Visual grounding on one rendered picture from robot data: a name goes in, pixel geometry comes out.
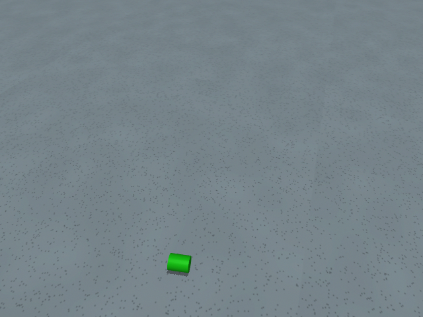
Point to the can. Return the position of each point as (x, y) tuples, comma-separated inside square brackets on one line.
[(179, 262)]

